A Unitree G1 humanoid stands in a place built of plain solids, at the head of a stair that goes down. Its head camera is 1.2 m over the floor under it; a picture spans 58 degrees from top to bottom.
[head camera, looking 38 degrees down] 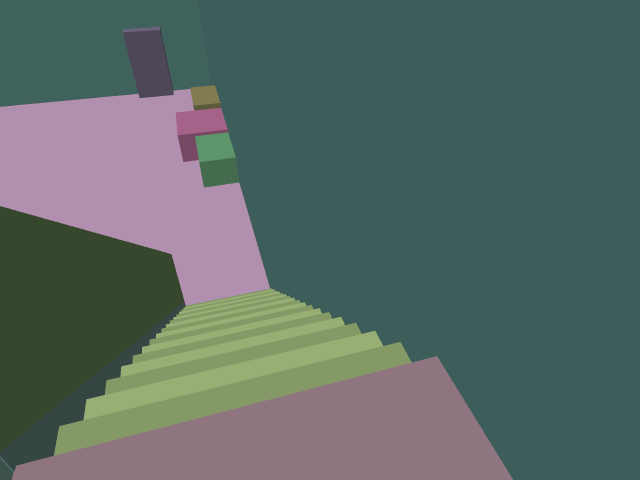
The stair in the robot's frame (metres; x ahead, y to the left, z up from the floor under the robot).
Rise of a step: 0.20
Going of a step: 0.23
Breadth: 1.27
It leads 16 degrees to the left of straight ahead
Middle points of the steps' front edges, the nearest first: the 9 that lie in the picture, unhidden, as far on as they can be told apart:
0.73 0.21 0.00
0.95 0.28 -0.20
1.17 0.35 -0.40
1.39 0.41 -0.60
1.62 0.48 -0.80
1.84 0.54 -0.99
2.06 0.61 -1.19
2.28 0.67 -1.39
2.51 0.74 -1.59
